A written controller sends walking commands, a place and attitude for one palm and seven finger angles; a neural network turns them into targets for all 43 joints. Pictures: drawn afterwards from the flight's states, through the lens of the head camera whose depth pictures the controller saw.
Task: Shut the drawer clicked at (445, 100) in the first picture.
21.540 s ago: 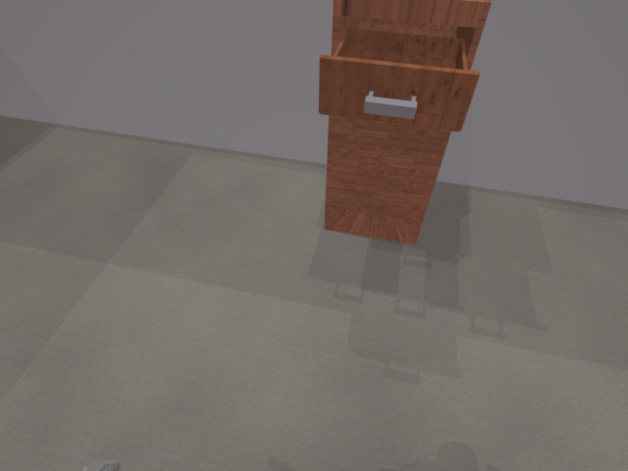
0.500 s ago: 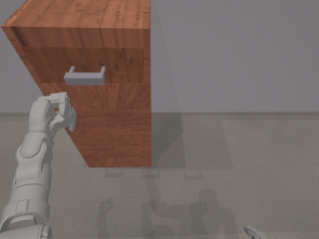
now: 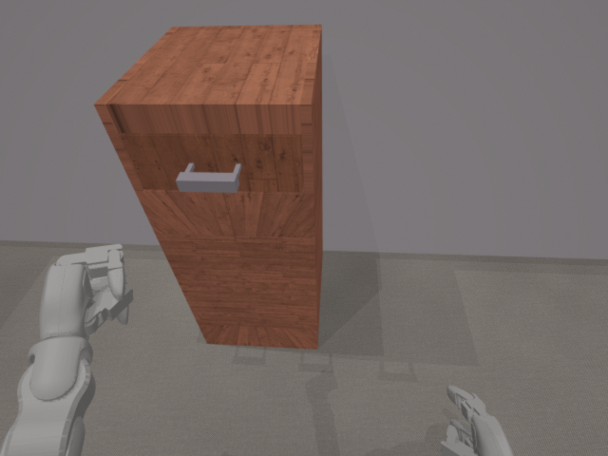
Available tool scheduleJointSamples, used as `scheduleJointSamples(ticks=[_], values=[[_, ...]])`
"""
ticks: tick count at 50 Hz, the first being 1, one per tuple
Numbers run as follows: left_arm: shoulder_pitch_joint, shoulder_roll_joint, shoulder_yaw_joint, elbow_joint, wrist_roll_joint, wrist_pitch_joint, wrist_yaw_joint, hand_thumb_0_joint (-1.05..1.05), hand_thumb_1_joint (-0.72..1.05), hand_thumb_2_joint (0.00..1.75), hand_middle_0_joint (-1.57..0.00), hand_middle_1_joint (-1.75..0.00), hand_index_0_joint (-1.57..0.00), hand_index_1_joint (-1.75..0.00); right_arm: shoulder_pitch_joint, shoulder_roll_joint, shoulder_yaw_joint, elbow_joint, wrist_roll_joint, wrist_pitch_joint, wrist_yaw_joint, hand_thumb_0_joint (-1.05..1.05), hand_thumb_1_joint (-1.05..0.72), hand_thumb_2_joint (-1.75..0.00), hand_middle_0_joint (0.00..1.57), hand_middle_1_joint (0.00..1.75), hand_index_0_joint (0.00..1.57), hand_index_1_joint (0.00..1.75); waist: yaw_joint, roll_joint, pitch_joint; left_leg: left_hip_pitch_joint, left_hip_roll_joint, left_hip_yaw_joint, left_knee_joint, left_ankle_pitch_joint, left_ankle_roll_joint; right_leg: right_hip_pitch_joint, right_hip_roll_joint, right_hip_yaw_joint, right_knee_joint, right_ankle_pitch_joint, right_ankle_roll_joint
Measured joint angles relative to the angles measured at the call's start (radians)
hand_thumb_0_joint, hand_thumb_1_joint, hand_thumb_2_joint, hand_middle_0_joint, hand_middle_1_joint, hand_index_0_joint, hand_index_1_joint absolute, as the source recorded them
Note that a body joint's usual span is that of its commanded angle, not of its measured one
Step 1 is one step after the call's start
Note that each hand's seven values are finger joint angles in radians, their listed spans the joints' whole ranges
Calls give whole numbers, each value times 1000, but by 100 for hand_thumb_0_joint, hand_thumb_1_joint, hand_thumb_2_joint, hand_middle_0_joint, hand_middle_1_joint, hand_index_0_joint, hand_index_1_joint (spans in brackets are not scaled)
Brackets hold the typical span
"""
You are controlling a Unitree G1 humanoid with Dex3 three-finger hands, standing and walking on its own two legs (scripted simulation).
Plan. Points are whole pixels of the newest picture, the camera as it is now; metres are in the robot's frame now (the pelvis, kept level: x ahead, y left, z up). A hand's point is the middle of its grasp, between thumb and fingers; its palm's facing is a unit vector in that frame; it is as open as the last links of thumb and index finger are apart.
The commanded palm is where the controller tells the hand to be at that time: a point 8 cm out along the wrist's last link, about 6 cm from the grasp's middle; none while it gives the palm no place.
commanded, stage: draw the hand back to the body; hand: left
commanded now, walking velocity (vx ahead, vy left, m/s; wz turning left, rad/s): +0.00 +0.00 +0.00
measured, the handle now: (211, 175) +0.61 +0.25 +0.03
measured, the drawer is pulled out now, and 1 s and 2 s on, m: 0.00 0.00 0.00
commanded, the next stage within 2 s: step back with the hand held close in 0.46 s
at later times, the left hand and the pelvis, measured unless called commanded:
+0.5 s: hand (87, 354) +0.17 +0.22 +0.16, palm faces +0.41 -0.82 -0.39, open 3.2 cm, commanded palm +0.12 +0.26 +0.17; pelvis +0.00 -0.02 +0.00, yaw +1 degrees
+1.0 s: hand (74, 353) +0.17 +0.24 +0.15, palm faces +0.28 -0.81 -0.51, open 3.2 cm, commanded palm +0.11 +0.28 +0.17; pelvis -0.02 +0.01 +0.00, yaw -1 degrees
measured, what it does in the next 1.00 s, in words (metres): stands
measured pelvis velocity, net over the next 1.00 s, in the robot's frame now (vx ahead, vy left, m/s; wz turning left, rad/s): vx -0.02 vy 0.01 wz -0.01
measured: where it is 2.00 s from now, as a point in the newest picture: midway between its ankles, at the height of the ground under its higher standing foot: outside the picture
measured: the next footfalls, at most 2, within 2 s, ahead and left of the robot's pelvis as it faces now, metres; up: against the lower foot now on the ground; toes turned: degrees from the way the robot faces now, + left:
none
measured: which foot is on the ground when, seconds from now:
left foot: down 0.00-1.00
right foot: down 0.00-1.00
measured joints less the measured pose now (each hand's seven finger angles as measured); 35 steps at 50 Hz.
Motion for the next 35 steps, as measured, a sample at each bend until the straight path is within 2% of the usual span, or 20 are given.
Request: scheduleJointSamples(ticks=[17, 26, 31, 35], values=[[405, 17, 74, -380, 0, -47, 3, 1, 89, 90, -141, -160, -141, -160, 12, -6, -42, 2, -16, -47, 1, 1, -90, -89, 20, 30, 20, 30, 22, 26, -8, 37, 20, -11, -3, -6, -18, 52, 21, -8, -33, 7, -18], [371, -5, 63, -340, 7, -58, 15, 1, 89, 90, -141, -160, -141, -160, 3, 1, -42, 13, -20, -69, -16, 1, -90, -89, 20, 30, 20, 30, 31, 28, 5, 30, 22, -23, 7, -3, -23, 49, 24, -21, -27, 7, -24], [369, 2, 69, -348, 11, -62, 12, 1, 89, 90, -141, -160, -141, -160, 8, 9, -38, 9, -20, -71, -12, 1, -90, -89, 20, 30, 20, 30, 25, 22, 1, 24, 27, -18, 9, -7, -25, 43, 29, -15, -28, 7, -26], [375, 23, 126, -362, 26, -119, 10, 1, 89, 90, -141, -160, -141, -160, 1, 9, -44, -10, -23, -37, 4, 1, -90, -89, 20, 30, 20, 30, 3, 15, -8, -30, 37, -14, 35, -15, -25, -2, 37, -11, -26, 16, -23]])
